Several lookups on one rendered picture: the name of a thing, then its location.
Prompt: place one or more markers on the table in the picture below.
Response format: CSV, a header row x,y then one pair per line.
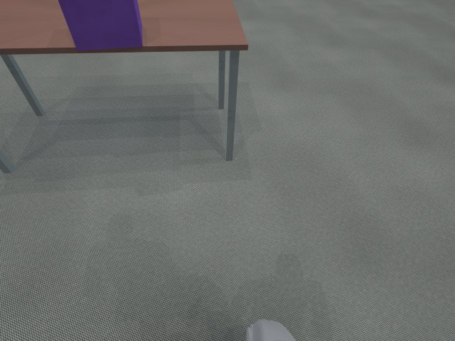
x,y
39,27

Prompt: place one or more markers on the carton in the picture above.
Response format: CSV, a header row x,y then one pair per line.
x,y
103,24

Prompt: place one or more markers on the robot right thigh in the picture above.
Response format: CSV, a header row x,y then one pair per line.
x,y
268,330

